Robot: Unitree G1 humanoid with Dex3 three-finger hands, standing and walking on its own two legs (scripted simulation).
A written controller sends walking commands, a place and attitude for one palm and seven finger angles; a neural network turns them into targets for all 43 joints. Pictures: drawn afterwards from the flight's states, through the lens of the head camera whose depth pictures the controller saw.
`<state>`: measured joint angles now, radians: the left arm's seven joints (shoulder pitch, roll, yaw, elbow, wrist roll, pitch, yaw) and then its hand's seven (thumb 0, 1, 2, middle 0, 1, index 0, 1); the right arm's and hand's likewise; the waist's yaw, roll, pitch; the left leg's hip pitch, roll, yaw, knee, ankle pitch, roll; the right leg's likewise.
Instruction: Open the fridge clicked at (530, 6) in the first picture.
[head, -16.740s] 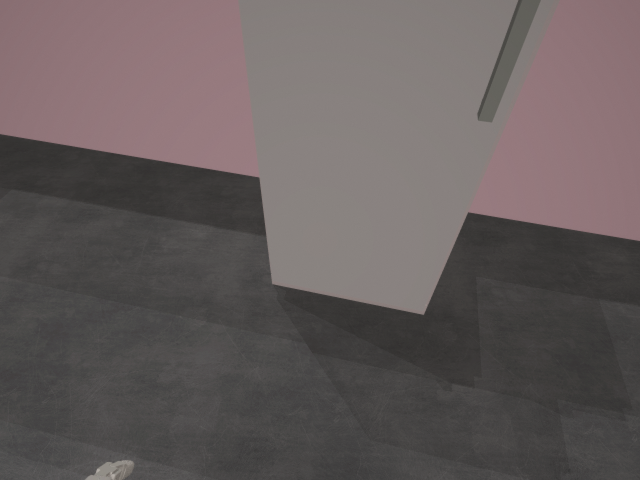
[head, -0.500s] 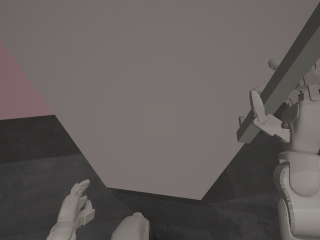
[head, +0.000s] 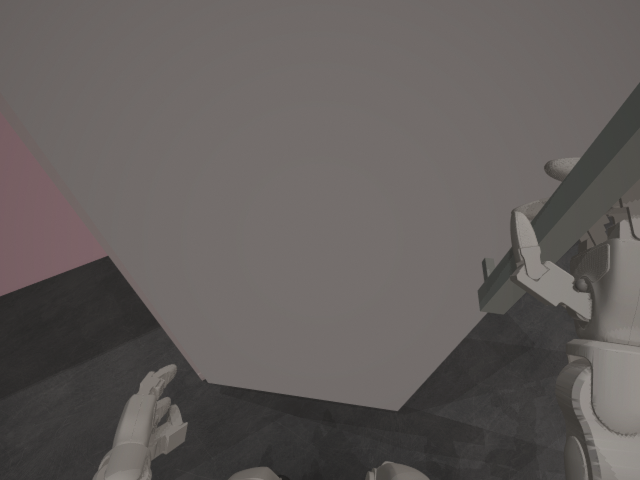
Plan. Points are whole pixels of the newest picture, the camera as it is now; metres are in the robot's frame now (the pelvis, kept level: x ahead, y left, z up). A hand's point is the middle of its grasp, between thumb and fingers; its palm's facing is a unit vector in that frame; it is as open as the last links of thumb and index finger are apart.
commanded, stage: walk backward, drawing the door open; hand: right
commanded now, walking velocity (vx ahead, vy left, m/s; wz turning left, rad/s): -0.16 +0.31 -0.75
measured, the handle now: (576, 175) +0.33 -0.15 +0.26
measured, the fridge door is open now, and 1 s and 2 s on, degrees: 37 74 73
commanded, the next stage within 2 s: stop walking and hold the door back in 0.96 s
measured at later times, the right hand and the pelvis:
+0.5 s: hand (488, 469) +0.13 -0.07 +0.20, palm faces +0.53 +0.82 -0.22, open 7.8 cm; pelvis -0.09 +0.17 -0.01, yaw -16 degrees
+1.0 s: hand out of the picture +0.02 +0.02 +0.20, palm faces +0.73 +0.65 -0.21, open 7.9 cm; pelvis -0.11 +0.33 +0.00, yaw -35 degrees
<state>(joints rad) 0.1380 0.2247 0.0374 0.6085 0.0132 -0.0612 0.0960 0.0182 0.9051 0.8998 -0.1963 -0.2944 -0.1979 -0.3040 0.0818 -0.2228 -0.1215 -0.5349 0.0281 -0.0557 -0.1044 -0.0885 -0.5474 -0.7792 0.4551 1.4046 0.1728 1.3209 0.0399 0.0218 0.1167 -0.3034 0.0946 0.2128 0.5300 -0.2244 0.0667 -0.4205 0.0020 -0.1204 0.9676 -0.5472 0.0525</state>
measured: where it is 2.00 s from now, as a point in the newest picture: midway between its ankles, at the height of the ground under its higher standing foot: outside the picture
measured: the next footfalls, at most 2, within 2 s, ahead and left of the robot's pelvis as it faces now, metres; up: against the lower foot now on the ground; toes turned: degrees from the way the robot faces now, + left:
right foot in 0.10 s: -0.02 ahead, -0.10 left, +0.00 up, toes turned -9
left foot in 0.42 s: +0.02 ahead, +0.28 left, +0.00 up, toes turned -11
